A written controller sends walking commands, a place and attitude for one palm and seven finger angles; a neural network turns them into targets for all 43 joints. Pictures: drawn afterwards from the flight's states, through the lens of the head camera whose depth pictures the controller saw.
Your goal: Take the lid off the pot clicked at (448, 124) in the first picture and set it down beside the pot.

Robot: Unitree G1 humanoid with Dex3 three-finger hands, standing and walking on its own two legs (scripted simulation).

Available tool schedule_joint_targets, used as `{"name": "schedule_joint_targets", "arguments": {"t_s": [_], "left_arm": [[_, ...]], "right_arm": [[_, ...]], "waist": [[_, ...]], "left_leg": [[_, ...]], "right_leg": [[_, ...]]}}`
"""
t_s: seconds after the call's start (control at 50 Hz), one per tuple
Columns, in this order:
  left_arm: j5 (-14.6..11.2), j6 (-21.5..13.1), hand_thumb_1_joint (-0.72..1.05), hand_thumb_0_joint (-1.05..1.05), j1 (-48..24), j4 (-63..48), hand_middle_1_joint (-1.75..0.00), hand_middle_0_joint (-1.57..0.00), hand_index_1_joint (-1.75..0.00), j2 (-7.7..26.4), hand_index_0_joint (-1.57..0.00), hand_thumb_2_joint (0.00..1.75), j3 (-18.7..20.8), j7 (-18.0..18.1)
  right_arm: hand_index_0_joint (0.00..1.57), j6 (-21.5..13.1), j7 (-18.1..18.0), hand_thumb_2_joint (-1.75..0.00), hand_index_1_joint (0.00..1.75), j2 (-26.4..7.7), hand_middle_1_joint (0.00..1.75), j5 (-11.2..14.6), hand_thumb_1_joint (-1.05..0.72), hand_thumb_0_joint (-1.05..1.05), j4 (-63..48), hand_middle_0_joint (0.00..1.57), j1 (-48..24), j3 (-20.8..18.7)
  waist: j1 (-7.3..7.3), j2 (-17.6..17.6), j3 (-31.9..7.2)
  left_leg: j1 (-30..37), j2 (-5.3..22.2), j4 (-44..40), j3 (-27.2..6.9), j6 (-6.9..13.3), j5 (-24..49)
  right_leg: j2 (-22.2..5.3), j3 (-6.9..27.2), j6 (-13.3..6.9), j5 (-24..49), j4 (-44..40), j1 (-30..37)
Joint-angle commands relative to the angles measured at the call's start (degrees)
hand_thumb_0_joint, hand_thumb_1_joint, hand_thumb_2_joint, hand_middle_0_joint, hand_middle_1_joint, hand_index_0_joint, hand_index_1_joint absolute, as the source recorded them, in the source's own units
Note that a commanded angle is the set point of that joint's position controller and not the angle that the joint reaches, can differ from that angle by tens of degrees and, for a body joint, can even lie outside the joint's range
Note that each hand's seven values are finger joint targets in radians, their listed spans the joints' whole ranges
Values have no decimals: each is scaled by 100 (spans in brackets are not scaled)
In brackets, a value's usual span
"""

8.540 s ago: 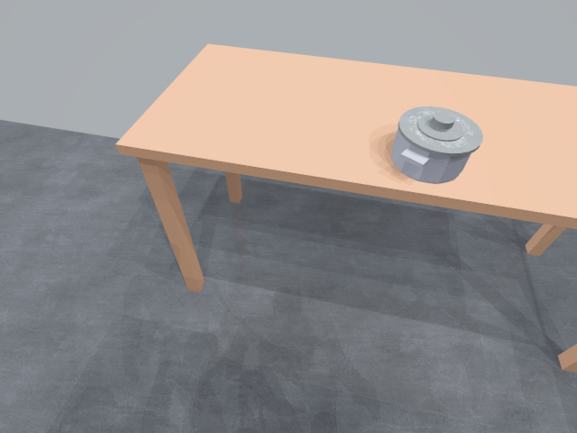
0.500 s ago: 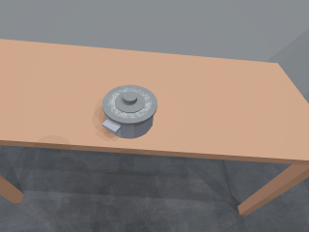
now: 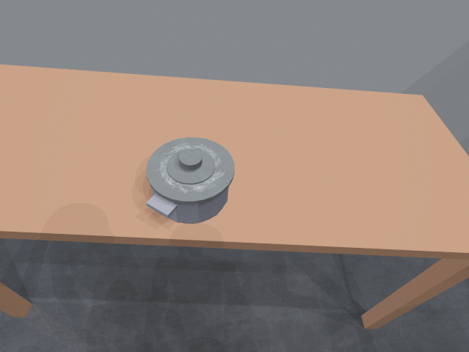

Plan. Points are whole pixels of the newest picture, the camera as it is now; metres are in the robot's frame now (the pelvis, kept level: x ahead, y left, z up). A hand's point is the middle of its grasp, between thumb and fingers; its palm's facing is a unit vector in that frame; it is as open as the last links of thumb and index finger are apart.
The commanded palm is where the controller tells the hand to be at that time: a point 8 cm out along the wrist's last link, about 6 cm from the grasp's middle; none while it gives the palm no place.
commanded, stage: look again from close up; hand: left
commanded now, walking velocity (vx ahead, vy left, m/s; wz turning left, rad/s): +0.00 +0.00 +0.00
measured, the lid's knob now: (190, 159) +0.45 +0.12 +0.07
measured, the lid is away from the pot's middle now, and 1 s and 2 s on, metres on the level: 0.00 0.00 0.00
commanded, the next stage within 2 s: lift the closed hand beside the body in 0.62 s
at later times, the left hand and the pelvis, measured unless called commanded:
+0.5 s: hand out of the picture -0.01 +0.16 -0.18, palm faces +0.02 -0.99 -0.14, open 7.3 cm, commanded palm none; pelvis +0.01 +0.00 +0.00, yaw +0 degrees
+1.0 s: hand (138, 336) +0.16 +0.17 -0.06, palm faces +0.12 -0.96 -0.25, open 5.8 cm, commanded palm +0.09 +0.23 -0.03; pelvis -0.01 -0.01 -0.01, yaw +1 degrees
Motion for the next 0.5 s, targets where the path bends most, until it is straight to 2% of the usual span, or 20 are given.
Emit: {"name": "schedule_joint_targets", "arguments": {"t_s": [0.0, 0.04, 0.12, 0.14, 0.16, 0.24, 0.3, 0.34, 0.42, 0.46, 0.48], "left_arm": [[-15, -43, 90, 0, 535, -66, -30, -20, -30, 410, -20, 90, 73, 44], [-20, -41, 90, 0, 511, -65, -30, -20, -30, 443, -20, 90, 74, 40], [-20, -43, 90, 0, 510, -31, -30, -20, -30, 399, -20, 90, 78, 46], [-25, -46, 90, 0, 516, -31, -30, -20, -30, 426, -20, 90, 80, 42], [-24, -47, 90, 0, 542, -28, -30, -20, -30, 390, -20, 90, 80, 47], [-31, -33, 90, 0, 507, 13, -30, -20, -30, 394, -20, 90, 69, 48], [-25, -25, 90, 0, 519, 43, -30, -20, -30, 342, -20, 90, 69, 52], [-27, -26, 90, 0, 530, 51, -30, -20, -30, 361, -20, 90, 68, 46], [-29, -24, 90, 0, 571, 96, -30, -20, -30, 293, -20, 90, 68, 51], [-23, -17, 90, 0, 577, 109, -30, -20, -30, 283, -20, 90, 60, 48], [-21, -17, 90, 0, 585, 119, -30, -20, -30, 266, -20, 90, 67, 49]], "right_arm": [[20, -87, -1, -90, 30, -565, 30, 20, -90, 0, -123, 20, 343, -70], [20, -87, -3, -90, 30, -545, 30, 28, -90, 0, -110, 20, 364, -76], [20, -100, -10, -90, 30, -528, 30, 23, -90, 0, -55, 20, 400, -70], [20, -102, -13, -90, 30, -518, 30, 27, -90, 0, -59, 20, 405, -72], [20, -110, -17, -90, 30, -543, 30, 25, -90, 0, -44, 20, 398, -74], [20, -99, -30, -90, 30, -503, 30, 26, -90, 0, 5, 20, 464, -65], [20, -101, -35, -90, 30, -490, 30, 24, -90, 0, 32, 20, 498, -57], [20, -101, -36, -90, 30, -483, 30, 32, -90, 0, 34, 20, 513, -60], [20, -106, -44, -90, 30, -471, 30, 24, -90, 0, 67, 20, 565, -61], [20, -103, -41, -90, 30, -466, 30, 26, -90, 0, 70, 20, 551, -62], [20, -99, -42, -90, 30, -455, 30, 27, -90, 0, 76, 20, 556, -64]], "waist": [[38, 193, 181], [44, 123, 209], [33, 317, 121], [48, 168, 113], [46, 233, 72], [33, 249, 196], [24, 329, 282], [41, 169, 282], [16, 302, 245], [41, 210, 351], [27, 269, 370]], "left_leg": [[49, 1038, -635, -1042, -261, 1045], [34, 1047, -633, -1034, -249, 1085], [165, 1040, -643, -1013, -263, 1222], [171, 1050, -606, -1028, -243, 1352], [224, 1049, -590, -1001, -252, 1394], [232, 1072, -637, -1014, -254, 1466], [210, 1074, -720, -1018, -270, 1354], [180, 1077, -708, -1024, -245, 1361], [297, 1078, -771, -1024, -265, 1296], [176, 1081, -792, -1029, -248, 1124], [172, 1079, -836, -1047, -255, 993]], "right_leg": [[-429, 349, -347, 795, -261, -198], [-411, 335, -348, 794, -277, -172], [-440, 338, -340, 826, -279, -143], [-418, 322, -338, 877, -284, -105], [-446, 348, -340, 897, -282, -112], [-413, 313, -325, 815, -304, -145], [-422, 312, -311, 733, -311, -177], [-401, 301, -308, 749, -326, -134], [-423, 301, -300, 674, -321, -186], [-418, 302, -296, 631, -340, -200], [-413, 327, -301, 573, -352, -221]]}}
